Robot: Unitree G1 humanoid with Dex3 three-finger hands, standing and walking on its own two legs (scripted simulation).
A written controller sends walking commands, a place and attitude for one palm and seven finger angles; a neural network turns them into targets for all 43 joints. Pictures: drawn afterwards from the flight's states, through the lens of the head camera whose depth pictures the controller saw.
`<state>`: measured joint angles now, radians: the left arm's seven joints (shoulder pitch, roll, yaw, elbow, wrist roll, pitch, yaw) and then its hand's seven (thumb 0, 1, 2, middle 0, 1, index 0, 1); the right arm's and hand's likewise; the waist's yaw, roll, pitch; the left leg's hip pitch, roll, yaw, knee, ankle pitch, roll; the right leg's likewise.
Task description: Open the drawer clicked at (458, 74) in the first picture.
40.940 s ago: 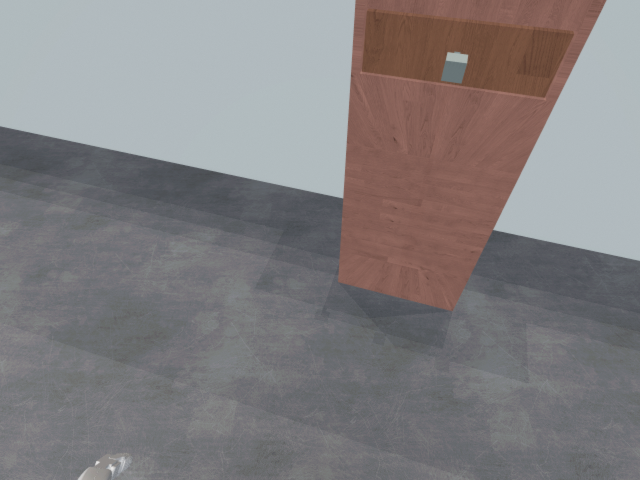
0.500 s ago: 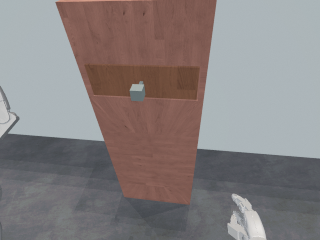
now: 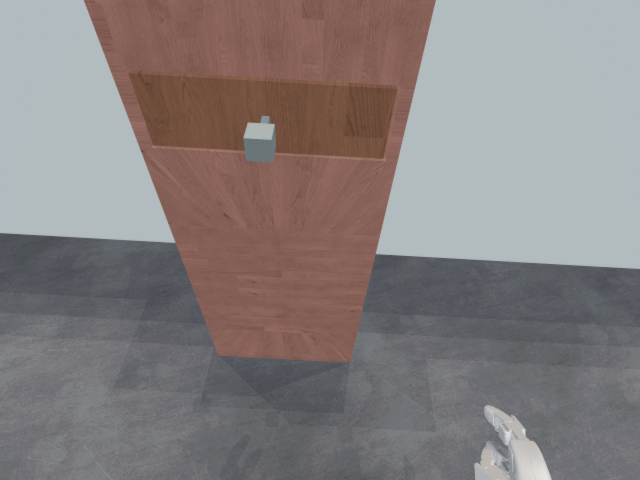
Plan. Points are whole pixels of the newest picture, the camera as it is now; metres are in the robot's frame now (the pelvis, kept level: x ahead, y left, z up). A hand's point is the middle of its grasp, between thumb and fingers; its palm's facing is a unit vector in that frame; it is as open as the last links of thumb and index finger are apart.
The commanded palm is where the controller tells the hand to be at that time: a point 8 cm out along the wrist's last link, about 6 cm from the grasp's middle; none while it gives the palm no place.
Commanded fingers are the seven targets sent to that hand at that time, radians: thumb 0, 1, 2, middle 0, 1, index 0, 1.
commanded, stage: step back with the hand held close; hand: left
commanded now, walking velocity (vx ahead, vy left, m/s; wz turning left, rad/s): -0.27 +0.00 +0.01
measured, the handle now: (262, 134) +0.56 +0.12 +0.14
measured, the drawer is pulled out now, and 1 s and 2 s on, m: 0.00 0.00 0.00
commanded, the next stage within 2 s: stop stepping back and stand still in 0.80 s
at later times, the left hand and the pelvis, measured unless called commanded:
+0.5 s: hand out of the picture +0.07 +0.25 +0.35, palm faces +0.67 -0.68 -0.29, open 7.4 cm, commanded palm +0.03 +0.31 +0.33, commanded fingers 0.00 0.90 0.90 -0.20 -0.30 -0.20 -0.30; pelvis -0.09 +0.02 +0.00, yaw +2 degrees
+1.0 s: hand out of the picture +0.01 +0.28 +0.35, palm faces +0.60 -0.73 -0.32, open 7.4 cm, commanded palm -0.08 +0.32 +0.33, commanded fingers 0.00 0.90 0.90 -0.20 -0.30 -0.20 -0.30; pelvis -0.21 +0.04 +0.01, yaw +0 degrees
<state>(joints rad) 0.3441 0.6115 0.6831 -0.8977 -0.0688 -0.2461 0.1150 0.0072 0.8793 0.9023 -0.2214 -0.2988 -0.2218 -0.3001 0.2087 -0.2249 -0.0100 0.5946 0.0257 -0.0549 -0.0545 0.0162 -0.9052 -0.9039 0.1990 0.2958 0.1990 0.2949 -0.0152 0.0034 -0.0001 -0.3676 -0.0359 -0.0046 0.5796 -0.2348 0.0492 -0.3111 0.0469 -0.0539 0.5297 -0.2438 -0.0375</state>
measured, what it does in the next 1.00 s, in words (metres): walks backwards: right foot, then left foot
